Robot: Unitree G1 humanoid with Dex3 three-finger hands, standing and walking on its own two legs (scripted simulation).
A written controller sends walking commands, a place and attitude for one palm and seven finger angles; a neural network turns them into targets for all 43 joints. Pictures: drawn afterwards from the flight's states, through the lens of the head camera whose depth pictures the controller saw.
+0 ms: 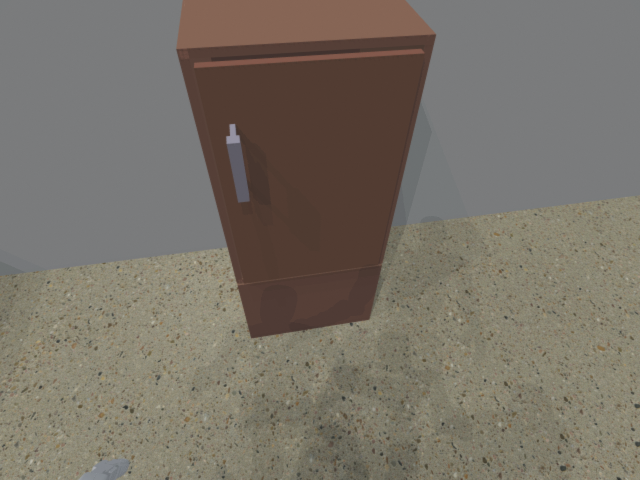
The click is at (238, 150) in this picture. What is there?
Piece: cupboard door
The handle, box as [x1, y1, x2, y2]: [226, 124, 249, 202]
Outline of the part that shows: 229,124 230,135 226,136 226,141 238,202 247,201 249,199 239,136 235,134 234,124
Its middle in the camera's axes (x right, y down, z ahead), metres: -0.15 -0.14 +0.71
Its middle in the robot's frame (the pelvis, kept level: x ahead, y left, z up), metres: +0.62 +0.19 +0.02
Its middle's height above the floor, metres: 0.79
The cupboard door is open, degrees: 0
